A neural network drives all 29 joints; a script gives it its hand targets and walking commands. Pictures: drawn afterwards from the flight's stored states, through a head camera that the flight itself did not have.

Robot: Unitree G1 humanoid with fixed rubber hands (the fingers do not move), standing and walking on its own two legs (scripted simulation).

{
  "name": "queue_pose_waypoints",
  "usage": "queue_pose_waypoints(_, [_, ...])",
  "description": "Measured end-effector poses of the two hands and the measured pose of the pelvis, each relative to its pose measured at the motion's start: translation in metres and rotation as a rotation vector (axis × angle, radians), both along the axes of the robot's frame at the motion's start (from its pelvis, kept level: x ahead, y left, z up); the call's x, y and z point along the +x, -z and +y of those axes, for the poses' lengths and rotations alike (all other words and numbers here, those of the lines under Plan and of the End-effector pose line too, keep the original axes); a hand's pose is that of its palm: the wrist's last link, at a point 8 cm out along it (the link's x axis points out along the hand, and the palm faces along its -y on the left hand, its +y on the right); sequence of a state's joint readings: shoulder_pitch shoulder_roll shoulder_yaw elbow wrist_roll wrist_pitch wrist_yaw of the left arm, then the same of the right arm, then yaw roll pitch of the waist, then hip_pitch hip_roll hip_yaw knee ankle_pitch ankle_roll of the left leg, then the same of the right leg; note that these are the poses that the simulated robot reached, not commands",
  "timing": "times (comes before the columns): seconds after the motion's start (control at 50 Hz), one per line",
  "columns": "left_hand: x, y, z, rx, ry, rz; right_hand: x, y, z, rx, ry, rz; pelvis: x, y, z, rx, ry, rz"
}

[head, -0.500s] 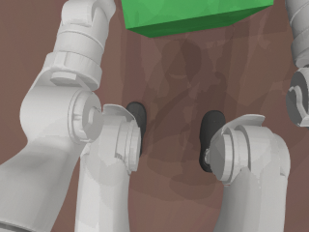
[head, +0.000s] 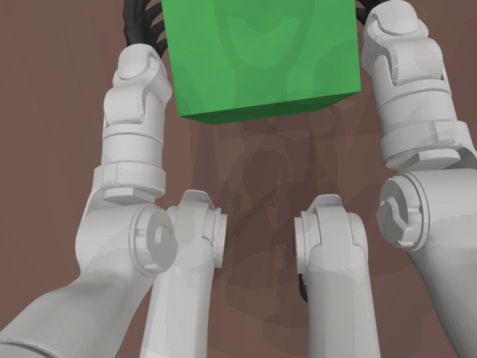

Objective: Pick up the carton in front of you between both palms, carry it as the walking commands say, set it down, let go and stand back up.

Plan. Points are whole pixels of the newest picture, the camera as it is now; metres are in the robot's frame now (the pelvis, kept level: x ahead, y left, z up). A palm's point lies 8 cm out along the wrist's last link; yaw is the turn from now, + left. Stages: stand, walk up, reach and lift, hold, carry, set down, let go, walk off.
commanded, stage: reach and lift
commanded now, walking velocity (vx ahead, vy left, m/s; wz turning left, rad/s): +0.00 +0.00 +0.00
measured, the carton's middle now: (258, 46) +0.55 -0.01 -0.17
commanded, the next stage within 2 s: none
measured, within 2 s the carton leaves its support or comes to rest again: neither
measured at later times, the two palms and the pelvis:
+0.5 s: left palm (63, 21) +0.49 +0.14 +0.06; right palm out of the picture +0.50 -0.16 +0.06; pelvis -0.01 +0.00 +0.12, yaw -2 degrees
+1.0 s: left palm out of the picture +0.44 +0.14 +0.23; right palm out of the picture +0.45 -0.16 +0.22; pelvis +0.04 +0.01 +0.25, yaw -3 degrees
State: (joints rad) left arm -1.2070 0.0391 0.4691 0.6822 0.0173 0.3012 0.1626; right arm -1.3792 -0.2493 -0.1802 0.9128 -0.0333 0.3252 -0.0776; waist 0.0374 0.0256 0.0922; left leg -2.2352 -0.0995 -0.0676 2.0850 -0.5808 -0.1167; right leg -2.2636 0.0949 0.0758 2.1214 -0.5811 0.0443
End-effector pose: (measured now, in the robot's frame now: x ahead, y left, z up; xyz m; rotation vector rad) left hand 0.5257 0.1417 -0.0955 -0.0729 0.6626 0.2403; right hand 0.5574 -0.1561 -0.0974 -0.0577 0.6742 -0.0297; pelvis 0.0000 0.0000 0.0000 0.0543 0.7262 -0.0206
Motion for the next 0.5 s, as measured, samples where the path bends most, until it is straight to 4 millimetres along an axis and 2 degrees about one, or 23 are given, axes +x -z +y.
queue_pose_waypoints(0.08, [-0.013, -0.039, -0.002, -0.004, 0.011, 0.017, -0.015, -0.042, -0.002, 0.004, 0.016, 0.019, -0.006, -0.023, 0.003, -0.002, 0.01, 0.021])
queue_pose_waypoints(0.18, [-0.026, -0.076, 0.0, 0.004, 0.021, 0.034, -0.03, -0.08, 0.0, -0.001, 0.019, 0.035, -0.014, -0.052, 0.004, -0.005, 0.013, 0.033])
queue_pose_waypoints(0.34, [-0.032, -0.118, 0.003, 0.008, 0.034, 0.019, -0.041, -0.119, 0.002, 0.008, 0.037, 0.02, -0.017, -0.083, 0.004, -0.014, 0.009, 0.048])
queue_pose_waypoints(0.5, [-0.038, -0.16, 0.0, 0.012, 0.05, 0.011, -0.053, -0.158, -0.001, 0.02, 0.059, 0.013, -0.005, -0.117, 0.004, -0.019, 0.012, 0.044])
